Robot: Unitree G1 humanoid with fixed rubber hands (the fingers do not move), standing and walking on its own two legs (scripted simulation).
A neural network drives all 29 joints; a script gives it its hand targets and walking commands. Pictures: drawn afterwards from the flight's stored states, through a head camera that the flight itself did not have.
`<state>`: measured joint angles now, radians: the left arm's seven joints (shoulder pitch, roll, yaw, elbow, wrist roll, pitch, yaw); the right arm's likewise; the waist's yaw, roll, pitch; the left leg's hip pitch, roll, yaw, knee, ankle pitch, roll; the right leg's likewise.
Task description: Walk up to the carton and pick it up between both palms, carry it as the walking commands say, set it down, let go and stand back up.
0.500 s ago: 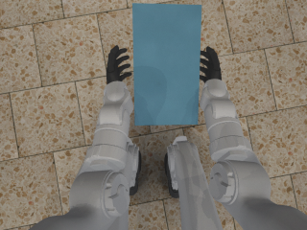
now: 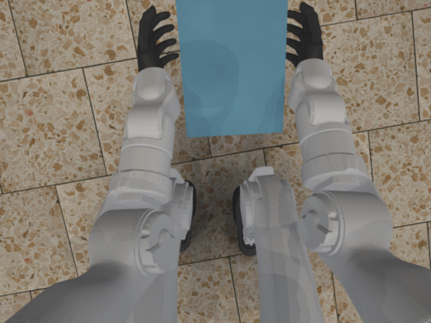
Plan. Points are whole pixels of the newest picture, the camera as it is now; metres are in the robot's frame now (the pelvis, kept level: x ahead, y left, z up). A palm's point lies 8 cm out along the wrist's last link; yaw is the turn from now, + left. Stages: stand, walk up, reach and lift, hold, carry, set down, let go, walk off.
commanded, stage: set down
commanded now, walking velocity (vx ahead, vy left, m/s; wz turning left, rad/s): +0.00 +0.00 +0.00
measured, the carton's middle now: (226, 49) +0.54 -0.03 -0.23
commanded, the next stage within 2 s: none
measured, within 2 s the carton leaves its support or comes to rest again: neither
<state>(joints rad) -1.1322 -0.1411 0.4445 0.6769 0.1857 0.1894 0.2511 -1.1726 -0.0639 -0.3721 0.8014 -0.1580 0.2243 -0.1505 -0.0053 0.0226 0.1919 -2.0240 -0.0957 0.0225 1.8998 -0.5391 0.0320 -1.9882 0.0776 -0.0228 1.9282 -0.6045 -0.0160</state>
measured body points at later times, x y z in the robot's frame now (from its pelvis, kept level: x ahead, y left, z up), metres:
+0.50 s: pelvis +0.00 +0.00 -0.04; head +0.37 -0.01 +0.20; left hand +0.54 +0.10 -0.21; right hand +0.53 -0.15 -0.24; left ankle +0.11 +0.09 -0.43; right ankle +0.09 -0.10 -0.43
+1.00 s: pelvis +0.01 +0.00 -0.06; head +0.38 -0.01 +0.18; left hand +0.55 +0.11 -0.23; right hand +0.54 -0.14 -0.26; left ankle +0.11 +0.09 -0.43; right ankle +0.09 -0.10 -0.43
